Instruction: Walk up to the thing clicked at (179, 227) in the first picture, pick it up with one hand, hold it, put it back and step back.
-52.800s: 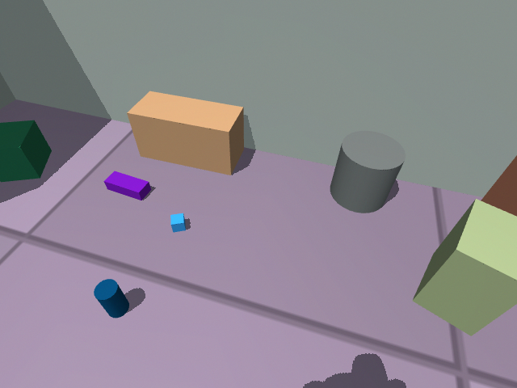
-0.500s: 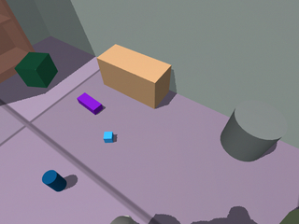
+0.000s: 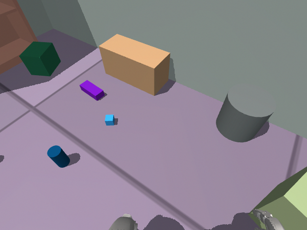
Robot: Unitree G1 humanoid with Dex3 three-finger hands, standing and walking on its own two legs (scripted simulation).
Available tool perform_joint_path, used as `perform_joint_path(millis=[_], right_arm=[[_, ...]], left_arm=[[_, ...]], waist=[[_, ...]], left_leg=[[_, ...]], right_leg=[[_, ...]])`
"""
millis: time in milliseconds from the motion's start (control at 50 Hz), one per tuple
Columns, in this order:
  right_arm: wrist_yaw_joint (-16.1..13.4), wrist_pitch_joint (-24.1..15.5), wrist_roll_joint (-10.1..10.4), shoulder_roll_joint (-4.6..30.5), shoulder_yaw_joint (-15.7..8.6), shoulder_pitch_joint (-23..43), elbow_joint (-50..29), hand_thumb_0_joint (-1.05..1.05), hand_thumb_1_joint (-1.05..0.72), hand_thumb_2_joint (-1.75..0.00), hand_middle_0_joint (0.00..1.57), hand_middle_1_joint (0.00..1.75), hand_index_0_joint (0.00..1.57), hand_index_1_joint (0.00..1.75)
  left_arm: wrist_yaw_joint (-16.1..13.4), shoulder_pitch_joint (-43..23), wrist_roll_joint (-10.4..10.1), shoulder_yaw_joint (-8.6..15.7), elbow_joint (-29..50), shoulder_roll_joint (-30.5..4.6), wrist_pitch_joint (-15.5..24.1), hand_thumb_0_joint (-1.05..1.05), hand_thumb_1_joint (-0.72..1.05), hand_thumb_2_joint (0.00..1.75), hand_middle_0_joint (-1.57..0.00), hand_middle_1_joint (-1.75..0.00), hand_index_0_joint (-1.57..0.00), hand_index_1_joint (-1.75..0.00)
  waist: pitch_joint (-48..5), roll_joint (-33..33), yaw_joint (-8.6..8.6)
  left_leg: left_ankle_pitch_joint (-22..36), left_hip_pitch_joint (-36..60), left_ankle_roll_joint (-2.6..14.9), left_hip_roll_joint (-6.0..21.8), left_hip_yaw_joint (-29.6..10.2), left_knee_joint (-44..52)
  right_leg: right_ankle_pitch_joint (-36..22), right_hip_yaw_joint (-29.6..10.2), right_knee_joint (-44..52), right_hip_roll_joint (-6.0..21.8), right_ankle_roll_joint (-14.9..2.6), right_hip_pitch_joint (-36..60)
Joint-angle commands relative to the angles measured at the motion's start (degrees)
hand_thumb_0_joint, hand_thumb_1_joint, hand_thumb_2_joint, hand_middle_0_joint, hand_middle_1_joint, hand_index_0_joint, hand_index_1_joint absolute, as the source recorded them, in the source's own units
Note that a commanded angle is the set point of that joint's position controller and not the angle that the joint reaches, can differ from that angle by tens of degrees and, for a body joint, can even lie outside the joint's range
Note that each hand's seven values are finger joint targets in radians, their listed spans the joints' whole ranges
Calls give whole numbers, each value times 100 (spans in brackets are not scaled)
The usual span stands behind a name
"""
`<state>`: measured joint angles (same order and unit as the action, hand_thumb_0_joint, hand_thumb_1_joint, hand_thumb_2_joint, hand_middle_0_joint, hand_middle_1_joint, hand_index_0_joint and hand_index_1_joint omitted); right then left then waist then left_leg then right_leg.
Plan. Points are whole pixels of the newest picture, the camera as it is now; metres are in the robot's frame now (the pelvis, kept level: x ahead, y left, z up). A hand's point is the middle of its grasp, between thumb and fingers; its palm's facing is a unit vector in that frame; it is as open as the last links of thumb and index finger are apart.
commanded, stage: step back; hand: left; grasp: from above
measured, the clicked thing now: (109, 120) +0.98 +0.36 -0.72
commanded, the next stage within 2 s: stand in 1.16 s
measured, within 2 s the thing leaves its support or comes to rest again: neither
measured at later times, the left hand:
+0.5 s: hand out of the picture -0.05 +0.29 -0.13, palm faces +0.07 -0.92 -0.40, open 7.4 cm
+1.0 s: hand out of the picture +0.02 +0.30 -0.14, palm faces +0.08 -0.93 -0.35, open 7.4 cm
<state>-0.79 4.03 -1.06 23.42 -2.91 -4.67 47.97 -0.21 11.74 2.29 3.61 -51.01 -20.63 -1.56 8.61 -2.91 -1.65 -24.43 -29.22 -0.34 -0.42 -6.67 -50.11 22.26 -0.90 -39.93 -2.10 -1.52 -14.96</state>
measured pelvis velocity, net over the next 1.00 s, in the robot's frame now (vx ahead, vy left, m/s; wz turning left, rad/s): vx -0.03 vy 0.03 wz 0.08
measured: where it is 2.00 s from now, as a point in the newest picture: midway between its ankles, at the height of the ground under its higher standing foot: outside the picture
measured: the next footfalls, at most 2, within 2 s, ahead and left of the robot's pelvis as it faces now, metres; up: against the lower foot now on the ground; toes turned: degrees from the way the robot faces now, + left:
left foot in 0.26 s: -0.04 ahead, +0.14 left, +0.00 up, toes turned +3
left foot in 0.80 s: +0.03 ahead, +0.16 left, +0.00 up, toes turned +6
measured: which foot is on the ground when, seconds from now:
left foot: up 0.00-0.24, down 0.26-0.54, up 0.56-0.78, down 0.80-1.00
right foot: down 0.00-1.00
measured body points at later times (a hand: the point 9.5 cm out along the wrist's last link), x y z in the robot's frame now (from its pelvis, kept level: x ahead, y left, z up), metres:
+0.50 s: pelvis -0.07 +0.00 +0.01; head -0.07 +0.00 +0.46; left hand -0.05 +0.33 -0.10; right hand +0.00 -0.30 -0.11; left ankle -0.08 +0.13 -0.72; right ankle -0.04 -0.10 -0.71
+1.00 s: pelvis -0.03 +0.03 +0.01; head -0.01 +0.04 +0.46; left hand +0.02 +0.34 -0.12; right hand +0.10 -0.26 -0.11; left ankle -0.01 +0.16 -0.72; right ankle -0.03 -0.10 -0.72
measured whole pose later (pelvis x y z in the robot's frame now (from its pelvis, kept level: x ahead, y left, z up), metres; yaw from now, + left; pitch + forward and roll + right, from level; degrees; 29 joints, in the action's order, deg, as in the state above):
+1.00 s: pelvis -0.03 +0.03 +0.01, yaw +4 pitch -2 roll -1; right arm 0.6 -0.4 -1.4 18.8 -1.1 -5.4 59.8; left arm 0.1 8.9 0.5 1.8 -59.3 -21.7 1.0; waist 4.2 0.6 -0.9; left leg -15.3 -15.5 -0.9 2.3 0.8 -32.9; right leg 18.4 0.1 -31.7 0.5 0.7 -11.1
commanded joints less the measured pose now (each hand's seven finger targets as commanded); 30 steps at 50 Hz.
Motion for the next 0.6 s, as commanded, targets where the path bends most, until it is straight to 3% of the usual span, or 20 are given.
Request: perform_joint_path(millis=[0,60,100,140,180,200,220,240,260,280,300,320,340,420,460,480,500,520,540,580], right_arm=[[-90,-113,108,1044,-312,-424,-193,0,-90,-90,20,30,20,30],[-34,-187,6,1007,-277,-489,-128,0,-90,-90,20,30,20,30],[11,-209,-48,1009,-285,-299,-170,0,-90,-90,20,30,20,30],[76,-268,-99,972,-298,-159,-123,0,-90,-90,20,30,20,30],[119,-328,-87,972,-320,-461,87,0,-90,-90,20,30,20,30],[141,-357,-57,903,-336,-833,307,0,-90,-90,20,30,20,30],[138,-396,-74,912,-389,-1046,478,0,-90,-90,20,30,20,30],[117,-440,-152,1131,-483,-1247,549,0,-90,-90,20,30,20,30],[106,-465,-183,1631,-502,-947,433,0,-90,-90,20,30,20,30],[123,-496,-132,1808,-538,-628,302,0,-90,-90,20,30,20,30],[96,-580,-149,1417,-410,-297,267,0,-90,-90,20,30,20,30],[75,-628,-152,1202,-307,-118,262,0,-90,-90,20,30,20,30],[68,-642,-171,1254,-331,-189,282,0,-90,-90,20,30,20,30],[142,-541,-185,1288,-398,-377,327,0,-90,-90,20,30,20,30],[153,-445,-111,1172,-350,-278,326,0,-90,-90,20,30,20,30],[136,-413,-63,874,-257,-433,339,0,-90,-90,20,30,20,30],[141,-416,-23,627,-178,-368,193,0,-90,-90,20,30,20,30],[90,-406,-49,682,-203,-194,166,0,-90,-90,20,30,20,30],[52,-424,-73,998,-303,-385,273,0,-90,-90,20,30,20,30],[88,-497,-20,962,-301,-645,443,0,-90,-90,20,30,20,30]], left_arm=[[-201,-777,8,442,635,-1671,237,0,90,90,-20,-30,-20,-30],[-172,-265,59,457,553,-1564,279,0,90,90,-20,-30,-20,-30],[-163,-82,102,512,479,-1671,287,0,90,90,-20,-30,-20,-30],[-115,154,87,531,371,-1758,293,0,90,90,-20,-30,-20,-30],[-80,-26,56,516,352,-1843,248,0,90,90,-20,-30,-20,-30],[-64,-183,24,486,359,-1832,212,0,90,90,-20,-30,-20,-30],[-52,-177,32,384,367,-1627,180,0,90,90,-20,-30,-20,-30],[-46,-18,18,270,380,-1304,180,0,90,90,-20,-30,-20,-30],[-41,-337,-127,197,394,-1053,207,0,90,90,-20,-30,-20,-30],[-52,-668,-74,368,325,-1555,229,0,90,90,-20,-30,-20,-30],[5,-534,-122,328,214,-1450,245,0,90,90,-20,-30,-20,-30],[50,-269,-169,289,127,-1283,271,0,90,90,-20,-30,-20,-30],[74,-176,-146,291,69,-1289,289,0,90,90,-20,-30,-20,-30],[123,-37,-102,314,-105,-1218,350,0,90,90,-20,-30,-20,-30],[56,240,-62,329,-276,-1121,413,0,90,90,-20,-30,-20,-30],[-1,432,-28,353,-386,-1189,457,0,90,90,-20,-30,-20,-30],[-51,604,40,440,-392,-1521,496,0,90,90,-20,-30,-20,-30],[-53,608,39,516,-350,-2006,508,0,90,90,-20,-30,-20,-30],[-52,213,19,547,-165,-2078,534,0,90,90,-20,-30,-20,-30],[-66,64,-47,449,-103,-1683,601,0,90,90,-20,-30,-20,-30]], waist=[[-529,501,330],[-724,870,-21],[-664,1148,-175],[-589,1303,-336],[-619,1538,-136],[-688,1418,63],[-697,1041,191],[-804,205,274],[-546,-1141,388],[14,-573,431],[105,77,183],[-67,8,29],[-187,-275,74],[-374,-789,222],[-350,-576,-29],[-479,-73,-124],[-534,757,-211],[-386,1231,-307],[-84,801,-153],[-169,406,-13]], left_leg=[[-227,106,27,-532,-540,-2147],[-98,-105,-97,-404,-140,-1489],[-299,-148,-110,-84,4,-517],[-712,117,-95,-110,238,430],[-894,1116,71,-10,585,1434],[-302,1774,161,-111,834,2236],[168,2297,231,-198,782,2820],[-414,3011,408,298,-261,3171],[-2763,2130,1024,1674,-2612,3964],[-3136,865,1517,2114,-2989,4207],[-2173,818,1249,1726,-2199,3931],[-1391,1194,1045,1348,-1550,3732],[-1227,1304,954,1254,-1256,3655],[-1237,1138,930,1141,-797,3430],[-1071,710,775,1005,-495,2867],[-837,370,584,784,-286,2193],[-817,-546,276,222,136,1113],[-871,-600,163,-152,250,-1],[-751,-418,124,94,-223,-386],[-285,-335,149,191,-314,-355]], right_leg=[[-1963,-1432,1524,1689,-1033,-753],[-387,-1292,1572,1365,-861,86],[1114,-1619,1857,1545,-885,385],[1847,-1787,2013,1638,-917,427],[1790,-1644,2130,1727,-878,-240],[1680,-1321,1998,1580,-732,-459],[1636,-1026,1597,1323,-551,-755],[1476,-612,762,1000,-297,-1560],[1284,213,-446,167,100,-2181],[1030,-270,-1115,394,111,-1621],[497,-515,-1161,422,69,-1315],[185,-436,-1056,383,55,-1286],[104,-228,-848,399,49,-1160],[317,286,292,161,120,-225],[-295,431,1387,10,11,691],[-371,92,1726,80,-14,1329],[741,-1540,2200,905,-368,1699],[2409,-3237,3020,2162,-912,879],[2450,-3554,2999,2564,-1293,345],[947,-2501,2661,2072,-1062,587]])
